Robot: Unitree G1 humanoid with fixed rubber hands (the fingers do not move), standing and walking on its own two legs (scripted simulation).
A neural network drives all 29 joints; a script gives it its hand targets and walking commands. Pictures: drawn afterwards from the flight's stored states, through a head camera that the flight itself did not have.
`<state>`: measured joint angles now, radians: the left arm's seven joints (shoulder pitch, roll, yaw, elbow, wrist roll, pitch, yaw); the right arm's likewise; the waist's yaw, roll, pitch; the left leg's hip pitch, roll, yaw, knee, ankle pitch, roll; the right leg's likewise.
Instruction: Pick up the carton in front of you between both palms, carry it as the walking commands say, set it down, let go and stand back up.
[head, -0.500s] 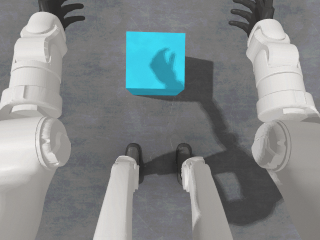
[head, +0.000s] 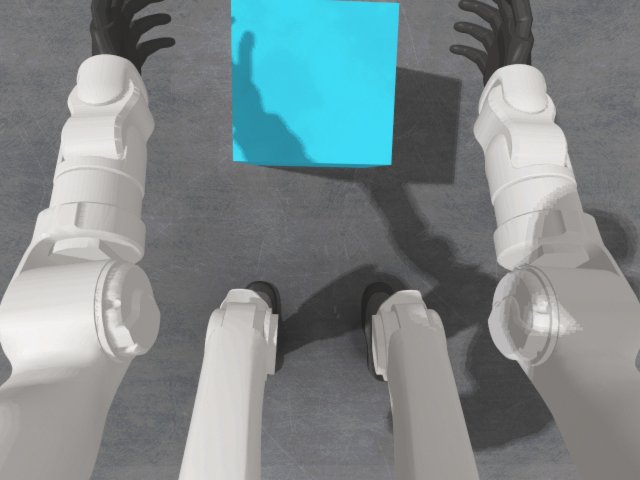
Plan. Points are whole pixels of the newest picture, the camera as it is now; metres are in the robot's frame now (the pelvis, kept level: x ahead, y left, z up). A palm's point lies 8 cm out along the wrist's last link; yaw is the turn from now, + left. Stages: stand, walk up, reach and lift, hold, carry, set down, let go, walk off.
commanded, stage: reach and lift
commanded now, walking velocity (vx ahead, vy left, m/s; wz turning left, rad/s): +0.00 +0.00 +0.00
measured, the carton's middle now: (312, 101) +0.53 +0.02 -0.41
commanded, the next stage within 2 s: none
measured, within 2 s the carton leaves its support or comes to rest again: leaves its support in 1.40 s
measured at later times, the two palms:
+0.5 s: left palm (186, 96) +0.52 +0.20 -0.34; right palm (443, 103) +0.52 -0.16 -0.34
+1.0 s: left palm (207, 91) +0.53 +0.17 -0.34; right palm (424, 94) +0.53 -0.14 -0.34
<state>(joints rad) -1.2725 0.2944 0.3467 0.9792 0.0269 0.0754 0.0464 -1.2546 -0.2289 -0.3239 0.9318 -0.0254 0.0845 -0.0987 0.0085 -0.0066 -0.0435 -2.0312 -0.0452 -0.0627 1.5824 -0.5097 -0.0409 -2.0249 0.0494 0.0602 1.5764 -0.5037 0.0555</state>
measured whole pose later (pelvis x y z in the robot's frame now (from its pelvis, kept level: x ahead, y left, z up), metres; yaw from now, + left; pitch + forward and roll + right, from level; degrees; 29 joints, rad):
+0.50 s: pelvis -0.06 +0.00 -0.16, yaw +0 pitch +37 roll -1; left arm -1.67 0.45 0.12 1.21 -0.16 0.11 0.07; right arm -1.64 -0.37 -0.16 1.16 0.16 0.12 -0.11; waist 0.01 -0.01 0.48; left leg -2.22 -0.04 -0.05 2.17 -0.59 -0.04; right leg -2.21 0.06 0.04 2.16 -0.59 0.07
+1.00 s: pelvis -0.05 -0.01 -0.17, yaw +1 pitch +35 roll +0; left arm -1.69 0.39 0.10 1.20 -0.18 0.10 0.08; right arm -1.68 -0.34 -0.10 1.17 0.18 0.11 -0.11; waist 0.01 -0.01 0.51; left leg -2.21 -0.03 -0.05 2.21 -0.61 -0.05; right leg -2.20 0.05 0.04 2.21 -0.61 0.05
